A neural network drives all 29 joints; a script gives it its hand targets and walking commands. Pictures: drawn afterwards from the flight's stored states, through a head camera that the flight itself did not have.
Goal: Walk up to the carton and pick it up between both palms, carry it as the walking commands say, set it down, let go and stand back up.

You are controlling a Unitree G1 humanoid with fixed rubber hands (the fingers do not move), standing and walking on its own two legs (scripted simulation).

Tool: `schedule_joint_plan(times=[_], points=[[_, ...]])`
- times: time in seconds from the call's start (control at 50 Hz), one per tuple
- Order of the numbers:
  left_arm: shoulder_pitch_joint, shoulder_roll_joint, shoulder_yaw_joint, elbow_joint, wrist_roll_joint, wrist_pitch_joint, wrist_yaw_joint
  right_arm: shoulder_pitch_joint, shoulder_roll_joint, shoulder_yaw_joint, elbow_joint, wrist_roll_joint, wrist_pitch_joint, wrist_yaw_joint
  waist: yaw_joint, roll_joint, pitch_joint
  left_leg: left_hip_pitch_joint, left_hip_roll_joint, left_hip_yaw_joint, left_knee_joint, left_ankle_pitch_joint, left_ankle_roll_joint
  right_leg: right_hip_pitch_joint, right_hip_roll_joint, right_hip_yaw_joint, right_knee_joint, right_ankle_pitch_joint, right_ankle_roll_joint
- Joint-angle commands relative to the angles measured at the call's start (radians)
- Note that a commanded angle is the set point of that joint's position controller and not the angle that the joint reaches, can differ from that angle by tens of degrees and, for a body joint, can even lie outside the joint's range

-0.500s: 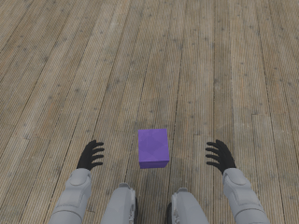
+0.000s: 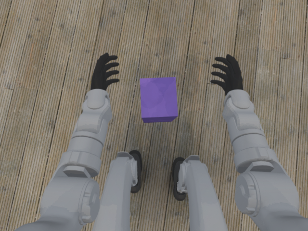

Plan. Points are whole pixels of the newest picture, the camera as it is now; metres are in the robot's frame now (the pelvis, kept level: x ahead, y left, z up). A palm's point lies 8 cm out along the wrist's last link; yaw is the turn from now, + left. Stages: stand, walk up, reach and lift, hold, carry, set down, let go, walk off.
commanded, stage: reach and lift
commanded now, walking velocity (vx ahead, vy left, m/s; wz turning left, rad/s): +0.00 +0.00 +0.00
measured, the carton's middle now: (157, 102) +0.49 +0.00 -0.49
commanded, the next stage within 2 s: none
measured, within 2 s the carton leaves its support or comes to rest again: neither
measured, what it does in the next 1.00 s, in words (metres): lowers itself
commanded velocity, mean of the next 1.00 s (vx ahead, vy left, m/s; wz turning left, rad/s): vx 0.00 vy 0.00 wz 0.00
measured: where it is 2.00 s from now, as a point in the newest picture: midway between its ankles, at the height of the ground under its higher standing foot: (156, 182)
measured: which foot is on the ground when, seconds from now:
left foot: down 0.00-1.00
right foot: down 0.00-1.00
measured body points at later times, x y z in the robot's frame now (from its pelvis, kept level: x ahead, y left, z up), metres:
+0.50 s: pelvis +0.01 -0.02 -0.11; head +0.32 -0.03 +0.21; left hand +0.46 +0.15 -0.26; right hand +0.46 -0.17 -0.27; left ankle +0.12 +0.11 -0.58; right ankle +0.09 -0.12 -0.58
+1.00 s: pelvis -0.01 -0.01 -0.22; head +0.32 -0.03 +0.09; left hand +0.49 +0.16 -0.38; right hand +0.48 -0.17 -0.39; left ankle +0.12 +0.11 -0.58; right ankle +0.09 -0.12 -0.58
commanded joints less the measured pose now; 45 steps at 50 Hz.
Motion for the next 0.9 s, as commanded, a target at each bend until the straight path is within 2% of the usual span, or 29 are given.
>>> schedule_joint_plan(times=[0.0,0.04,0.06,0.08,0.12,0.16,0.2,0.26,0.32,0.34,0.4,0.44,0.46,0.48,0.5,0.52,0.54,0.56,0.58,0.6,0.64,0.66,0.68,0.72,0.76,0.82,0.84,0.86,0.88], points=[[-0.155,0.060,-0.007,-0.261,-0.014,-0.043,-0.004,-0.200,-0.097,0.004,-0.295,-0.016,-0.038,-0.005,-0.029,-0.028,-1.290,0.866,-0.109,-0.045,-0.115,0.247,-0.067,0.402,0.118,-0.031,-0.147,0.225,0.017],[-0.210,0.121,0.069,-0.169,-0.012,-0.047,-0.005,-0.257,-0.130,0.017,-0.237,-0.023,-0.036,-0.013,0.003,-0.087,-1.163,0.721,-0.103,-0.016,-0.099,0.149,-0.073,0.369,0.115,-0.020,-0.128,0.133,0.028],[-0.177,0.035,-0.032,-0.209,-0.040,-0.045,-0.018,-0.197,-0.068,0.034,-0.293,0.007,-0.050,-0.006,-0.084,-0.046,-1.168,0.709,-0.109,-0.039,-0.080,0.261,-0.073,0.334,0.127,-0.052,-0.103,0.247,0.029],[-0.102,0.069,0.037,-0.081,0.029,-0.067,-0.018,-0.079,-0.103,0.002,-0.079,-0.036,-0.053,-0.009,-0.015,-0.003,-1.104,0.624,-0.099,-0.001,-0.042,0.199,-0.087,0.282,0.110,-0.019,-0.087,0.185,0.010],[-0.239,0.069,-0.016,-0.323,-0.046,-0.089,-0.033,-0.190,-0.043,0.042,-0.308,0.018,-0.062,-0.018,-0.043,-0.012,-1.331,0.685,-0.117,-0.022,-0.003,0.333,-0.068,0.366,0.114,-0.019,-0.073,0.297,0.020],[-0.024,0.076,0.067,-0.045,0.035,-0.090,-0.044,-0.037,-0.051,0.037,-0.116,-0.019,-0.057,-0.015,0.000,-0.031,-1.036,0.500,-0.112,0.023,0.001,0.216,-0.082,0.301,0.114,0.012,-0.079,0.257,0.024],[-0.098,0.055,-0.027,-0.278,-0.020,-0.118,-0.037,-0.126,0.018,0.089,-0.372,0.033,-0.079,-0.027,-0.049,-0.091,-1.357,0.557,-0.137,-0.027,0.034,0.344,-0.058,0.414,0.128,-0.019,0.020,0.408,0.044],[-0.112,0.116,0.065,0.021,0.006,-0.119,-0.056,-0.077,0.002,0.069,-0.036,0.004,-0.053,-0.036,-0.018,-0.047,-0.893,0.257,-0.113,0.013,0.095,0.051,-0.041,0.103,0.111,0.013,0.032,0.070,0.037],[-0.138,0.130,0.007,-0.294,-0.055,-0.123,-0.037,-0.150,-0.056,0.108,-0.429,0.045,-0.075,-0.070,-0.030,-0.040,-1.384,0.395,-0.120,0.020,0.221,0.255,-0.057,0.332,0.108,0.026,0.142,0.347,0.031],[-0.181,0.138,0.031,-0.216,-0.062,-0.123,-0.037,-0.226,-0.008,0.140,-0.375,0.080,-0.071,-0.075,0.018,-0.044,-1.274,0.281,-0.119,0.028,0.263,0.259,-0.054,0.271,0.103,0.050,0.154,0.325,0.028],[-0.063,0.094,-0.031,-0.168,-0.077,-0.111,-0.046,-0.017,0.013,0.142,-0.240,0.035,-0.031,-0.082,-0.051,-0.040,-1.218,0.301,-0.126,0.029,0.270,0.170,-0.051,0.220,0.108,0.021,0.176,0.227,0.033],[-0.146,0.208,0.013,-0.335,-0.060,-0.093,-0.027,-0.128,-0.050,0.106,-0.446,0.061,-0.027,-0.099,0.014,-0.025,-1.417,0.343,-0.132,0.064,0.328,0.148,-0.060,0.281,0.117,0.013,0.219,0.196,0.034],[-0.013,0.119,-0.009,-0.168,-0.075,-0.089,-0.033,-0.027,0.050,0.161,-0.351,0.063,-0.028,-0.108,-0.038,-0.077,-1.249,0.242,-0.129,0.037,0.338,0.175,-0.056,0.244,0.131,0.010,0.243,0.246,0.027],[-0.073,0.152,0.043,-0.029,-0.063,-0.094,-0.050,-0.094,0.018,0.149,-0.169,0.090,-0.022,-0.095,-0.006,-0.022,-1.069,0.036,-0.114,0.053,0.365,0.090,-0.050,0.168,0.113,0.064,0.277,0.235,0.029],[-0.056,0.143,-0.008,-0.213,-0.096,-0.086,-0.042,-0.116,-0.038,0.110,-0.410,0.052,-0.023,-0.101,-0.046,-0.049,-1.240,0.190,-0.130,0.036,0.345,0.103,-0.043,0.204,0.131,0.023,0.299,0.209,0.053],[-0.094,0.129,-0.018,-0.147,-0.108,-0.084,-0.038,-0.084,0.002,0.132,-0.269,0.055,-0.020,-0.109,-0.052,-0.060,-1.156,0.114,-0.128,0.053,0.354,0.093,-0.061,0.188,0.130,0.013,0.294,0.187,0.032],[-0.182,0.177,-0.025,-0.372,-0.136,-0.094,-0.024,-0.189,-0.036,0.135,-0.494,0.057,-0.023,-0.121,-0.066,-0.133,-1.466,0.234,-0.133,0.036,0.391,0.235,-0.060,0.349,0.123,0.014,0.336,0.345,0.037],[-0.089,0.272,0.058,-0.031,-0.067,-0.081,-0.027,-0.123,-0.100,0.055,-0.190,0.014,-0.002,-0.120,0.035,-0.060,-1.071,0.083,-0.107,0.034,0.414,0.014,-0.048,0.064,0.115,0.029,0.365,0.054,0.029],[-0.143,0.138,-0.041,-0.185,-0.140,-0.081,-0.025,-0.155,0.023,0.209,-0.328,0.113,-0.005,-0.113,-0.022,-0.054,-1.178,0.082,-0.115,0.063,0.441,0.075,-0.042,0.149,0.124,0.067,0.303,0.113,0.031],[-0.220,0.144,-0.110,-0.530,-0.155,-0.098,-0.018,-0.193,0.024,0.253,-0.577,0.179,-0.015,-0.122,-0.005,-0.041,-1.593,0.289,-0.120,0.055,0.445,0.238,-0.058,0.380,0.122,0.036,0.379,0.381,0.028],[-0.065,0.136,-0.043,-0.053,-0.134,-0.083,-0.030,-0.142,-0.015,0.203,-0.178,0.124,0.000,-0.099,0.036,-0.014,-1.151,0.045,-0.084,0.061,0.497,0.057,-0.053,0.134,0.117,0.066,0.412,0.142,0.016],[-0.169,0.175,-0.019,-0.146,-0.130,-0.095,-0.028,-0.207,0.013,0.252,-0.253,0.149,0.001,-0.099,0.098,-0.053,-1.250,0.048,-0.092,0.073,0.490,0.075,-0.045,0.207,0.106,0.080,0.430,0.195,0.029],[-0.106,0.154,-0.002,-0.276,-0.131,-0.094,-0.027,-0.158,0.024,0.224,-0.385,0.150,0.002,-0.101,0.026,-0.073,-1.447,0.158,-0.120,0.087,0.506,0.178,-0.048,0.384,0.119,0.048,0.458,0.351,0.033],[-0.148,0.155,-0.079,-0.364,-0.168,-0.109,-0.014,-0.225,-0.061,0.206,-0.470,0.147,-0.025,-0.125,0.005,-0.075,-1.547,0.108,-0.099,0.061,0.568,0.233,-0.059,0.370,0.122,0.075,0.509,0.430,0.016],[-0.167,0.121,-0.132,-0.077,-0.233,-0.084,-0.026,-0.267,-0.046,0.228,-0.313,0.137,-0.004,-0.123,0.001,-0.064,-1.404,0.115,-0.084,0.055,0.576,0.090,-0.042,0.271,0.113,0.045,0.527,0.215,0.029],[-0.285,-0.018,-0.161,-0.008,-0.260,-0.104,-0.042,-0.297,0.021,0.226,-0.111,0.138,-0.032,-0.078,-0.059,0.009,-1.093,0.093,-0.078,0.061,0.600,0.088,-0.064,-0.034,0.105,0.030,0.492,0.111,-0.008],[-0.308,0.093,-0.079,-0.001,-0.217,-0.116,-0.045,-0.372,0.001,0.173,-0.138,0.113,-0.034,-0.078,-0.004,-0.041,-1.067,0.072,-0.094,0.053,0.577,0.023,-0.067,-0.030,0.098,0.013,0.508,0.055,0.018],[-0.344,0.113,-0.031,0.127,-0.205,-0.106,-0.045,-0.371,-0.066,0.100,-0.043,0.089,-0.038,-0.083,-0.070,-0.049,-0.860,-0.067,-0.084,0.072,0.566,-0.104,-0.071,-0.085,0.103,0.029,0.470,-0.042,0.014],[-0.287,0.110,-0.037,0.110,-0.187,-0.116,-0.043,-0.323,-0.024,0.128,-0.050,0.069,-0.039,-0.080,-0.032,-0.045,-0.945,-0.062,-0.087,0.054,0.589,-0.070,-0.070,-0.021,0.098,0.037,0.495,0.015,0.016]])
